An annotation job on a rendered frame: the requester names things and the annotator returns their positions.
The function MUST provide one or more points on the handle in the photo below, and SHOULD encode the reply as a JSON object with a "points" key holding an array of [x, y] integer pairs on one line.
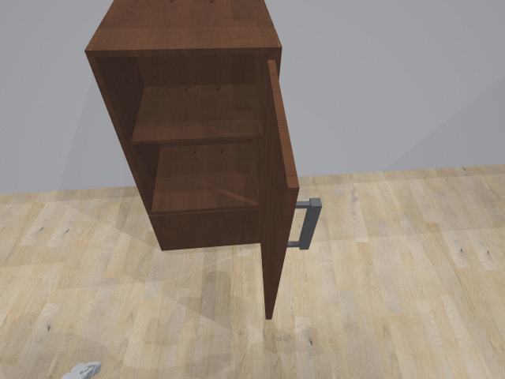
{"points": [[314, 207]]}

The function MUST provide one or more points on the cupboard door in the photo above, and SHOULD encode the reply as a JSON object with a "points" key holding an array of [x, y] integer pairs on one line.
{"points": [[279, 189]]}

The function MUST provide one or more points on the robot left hand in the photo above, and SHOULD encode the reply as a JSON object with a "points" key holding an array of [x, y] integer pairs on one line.
{"points": [[83, 371]]}

